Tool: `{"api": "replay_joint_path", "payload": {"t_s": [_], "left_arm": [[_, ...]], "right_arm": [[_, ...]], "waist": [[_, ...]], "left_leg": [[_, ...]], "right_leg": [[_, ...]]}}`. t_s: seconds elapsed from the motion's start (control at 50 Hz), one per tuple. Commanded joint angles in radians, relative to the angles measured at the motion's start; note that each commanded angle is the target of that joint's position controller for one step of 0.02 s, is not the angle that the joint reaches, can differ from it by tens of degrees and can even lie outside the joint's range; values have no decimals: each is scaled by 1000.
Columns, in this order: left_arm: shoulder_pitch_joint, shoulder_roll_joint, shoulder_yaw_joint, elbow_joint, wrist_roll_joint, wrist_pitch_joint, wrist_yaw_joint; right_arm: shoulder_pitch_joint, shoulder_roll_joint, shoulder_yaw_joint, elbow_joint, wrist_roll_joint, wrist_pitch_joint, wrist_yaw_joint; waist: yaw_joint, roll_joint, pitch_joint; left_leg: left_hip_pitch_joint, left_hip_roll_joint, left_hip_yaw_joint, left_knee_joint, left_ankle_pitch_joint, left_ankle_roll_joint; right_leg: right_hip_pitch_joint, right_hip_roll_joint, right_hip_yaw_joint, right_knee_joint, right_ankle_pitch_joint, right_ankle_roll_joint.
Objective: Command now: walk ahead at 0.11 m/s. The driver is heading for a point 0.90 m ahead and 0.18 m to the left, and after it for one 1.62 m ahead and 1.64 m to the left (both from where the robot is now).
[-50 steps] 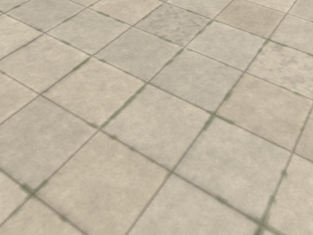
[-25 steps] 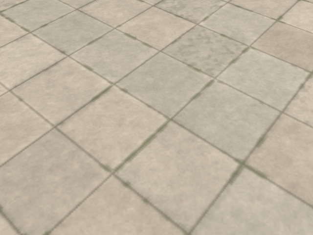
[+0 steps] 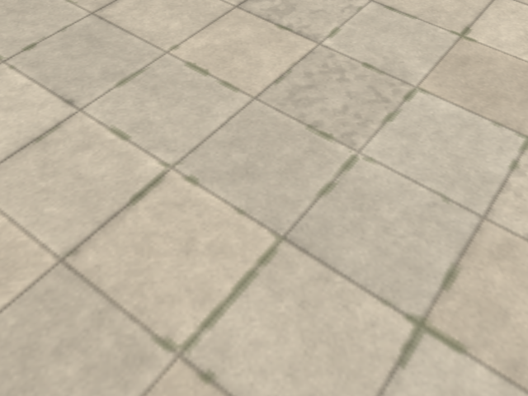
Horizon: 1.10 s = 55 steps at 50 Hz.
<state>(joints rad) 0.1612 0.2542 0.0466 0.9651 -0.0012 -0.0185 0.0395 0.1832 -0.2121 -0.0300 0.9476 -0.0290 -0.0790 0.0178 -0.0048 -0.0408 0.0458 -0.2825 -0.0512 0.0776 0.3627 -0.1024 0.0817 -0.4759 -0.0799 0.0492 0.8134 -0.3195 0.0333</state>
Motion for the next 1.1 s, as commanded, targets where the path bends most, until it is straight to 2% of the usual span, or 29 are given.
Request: {"api": "replay_joint_path", "payload": {"t_s": [0.02,0.06,0.1,0.14,0.18,0.2,0.22,0.26,0.28,0.3,0.34,0.38,0.42,0.5,0.54,0.56,0.58,0.6,0.62,0.64,0.66,0.68,0.72,0.82,0.9,1.0,1.06,1.08,1.1], "left_arm": [[109,64,17,3,2,26,7],[73,67,21,0,2,32,8],[61,66,23,6,10,23,6],[67,86,27,8,7,6,5],[80,108,36,31,-9,-13,-2],[94,96,37,41,-16,-25,-6],[121,94,38,53,-17,-38,-8],[237,154,60,86,-24,-57,-12],[284,149,60,94,-18,-70,-13],[305,134,57,97,-8,-84,-14],[273,119,51,83,-15,-91,-16],[217,110,48,65,-19,-78,-17],[191,129,53,56,-15,-67,-20],[204,158,66,69,-32,-65,-25],[189,142,60,67,-29,-67,-24],[174,112,50,60,-22,-69,-24],[178,37,30,22,-1,-74,-22],[214,-11,17,7,-15,-91,-19],[175,73,38,4,-37,-101,-23],[124,98,43,-7,-44,-107,-27],[113,87,46,0,-39,-105,-22],[113,79,51,1,-27,-99,-16],[123,55,53,5,-24,-82,-16],[-54,33,48,-64,-7,-71,-27],[-200,20,30,-107,-15,-74,-47],[-323,28,16,-162,-24,-84,-77],[-268,74,31,-163,-26,-90,-87],[-174,108,48,-140,-24,-90,-84],[4,154,73,-86,-22,-89,-77]], "right_arm": [[-54,-157,-29,-49,7,4,-17],[-53,-142,-23,-38,12,16,-22],[-40,-149,-26,-28,31,25,-27],[-4,-166,-34,-20,40,33,-34],[9,-152,-38,-33,46,29,-40],[-11,-151,-39,-44,50,23,-40],[-29,-131,-36,-54,54,15,-39],[-80,-80,-28,-75,45,-9,-32],[-127,-94,-31,-92,43,-21,-24],[-158,-111,-37,-104,49,-28,-16],[-157,-105,-38,-99,56,-35,-1],[-190,-88,-34,-103,58,-31,8],[-203,-55,-21,-98,53,-21,14],[-150,-99,-32,-75,55,-1,6],[-18,-145,-58,-35,57,7,-6],[110,-195,-82,-2,59,7,-15],[230,-298,-107,13,44,10,-24],[295,-315,-102,33,36,0,-7],[198,-243,-77,13,38,-14,1],[114,-184,-62,-10,42,-22,7],[46,-160,-52,-26,32,-25,12],[19,-142,-47,-31,28,-28,15],[50,-111,-37,-10,22,-27,10],[141,-154,-44,24,25,-22,-21],[200,-159,-46,42,34,-21,-29],[285,-161,-54,83,42,-1,-33],[264,-189,-65,79,42,10,-36],[248,-197,-68,76,42,16,-35],[229,-182,-60,66,39,21,-34]], "waist": [[41,138,-158],[33,132,-106],[33,128,-66],[24,121,-29],[8,17,12],[17,-29,31],[26,-80,33],[67,-208,30],[97,-201,24],[106,-154,-3],[81,-79,-51],[68,-71,-31],[62,-91,-9],[24,-94,7],[-49,-78,-29],[-109,-18,-92],[-131,243,-176],[-124,398,-263],[-87,261,-158],[-67,195,-75],[-35,135,-40],[-14,131,-20],[8,145,-25],[-10,88,8],[-47,93,43],[-72,89,78],[-17,129,17],[37,150,-50],[120,148,-153]], "left_leg": [[-14,265,-157,-129,240,148],[-43,256,-182,-149,-28,131],[-68,230,-217,-167,-360,96],[-51,226,-270,-146,-515,83],[-45,176,-216,-88,-530,67],[-37,149,-173,-23,-504,53],[-73,103,-107,69,-455,35],[-315,0,14,334,-333,-8],[-457,24,-37,448,-400,-7],[-556,61,-87,575,-445,-11],[-586,117,-105,610,-368,-17],[-467,126,-67,464,-270,-35],[-279,92,-17,339,-169,-47],[-32,57,10,196,-32,-44],[137,42,12,175,-59,-17],[292,88,-53,144,-81,15],[493,321,-394,30,-189,105],[568,462,-813,-161,-391,223],[475,450,-762,-163,-484,201],[366,401,-617,-165,-435,159],[273,352,-502,-179,-325,134],[210,316,-414,-194,-210,119],[167,277,-310,-218,-63,109],[202,273,-221,-246,128,125],[202,251,-155,-274,117,109],[361,303,-137,-215,193,105],[419,317,-123,-96,501,80],[414,301,-104,19,686,66],[331,252,-70,218,727,35]], "right_leg": [[211,-4,-9,-102,87,2],[230,-1,-14,-182,99,-10],[264,23,-53,-278,120,-36],[236,22,-60,-293,17,-73],[156,5,-17,-341,-130,-125],[131,-13,29,-403,-192,-148],[162,-47,92,-469,-237,-171],[402,-200,365,-588,-214,-253],[515,-275,466,-588,-71,-295],[595,-304,482,-565,65,-310],[633,-279,376,-553,207,-276],[523,-218,256,-605,172,-230],[369,-153,147,-636,130,-205],[242,-143,86,-609,92,-180],[201,-127,56,-489,203,-147],[149,-76,-8,-288,284,-111],[-74,19,-110,98,89,-42],[-247,112,-26,350,-252,-34],[-338,33,39,483,-202,-61],[-347,-12,29,482,-95,-93],[-305,-46,16,441,-1,-101],[-262,-70,17,379,55,-101],[-194,-83,6,306,111,-97],[-277,-64,-12,37,292,-52],[-219,-22,-51,-168,428,-50],[-242,1,-57,-283,378,-81],[-91,54,-94,-314,269,-121],[54,91,-123,-318,253,-143],[303,99,-124,-318,281,-177]]}}
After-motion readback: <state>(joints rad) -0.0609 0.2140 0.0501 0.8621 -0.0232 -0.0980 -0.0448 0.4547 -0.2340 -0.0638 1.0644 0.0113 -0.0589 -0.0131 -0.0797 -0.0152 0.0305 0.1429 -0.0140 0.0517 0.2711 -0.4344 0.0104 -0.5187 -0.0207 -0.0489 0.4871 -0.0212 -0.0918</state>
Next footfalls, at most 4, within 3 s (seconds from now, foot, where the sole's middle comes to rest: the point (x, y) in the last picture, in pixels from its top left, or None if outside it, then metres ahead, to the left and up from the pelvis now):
0.14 right None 0.09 -0.15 -0.78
0.56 left None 0.29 0.14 -0.78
1.10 right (298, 330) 0.63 -0.09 -0.78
1.68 left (204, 242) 0.91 0.18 -0.78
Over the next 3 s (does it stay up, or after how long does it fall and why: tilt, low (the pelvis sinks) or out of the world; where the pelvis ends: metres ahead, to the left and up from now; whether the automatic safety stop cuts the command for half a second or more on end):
stays up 0.93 0.14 0.00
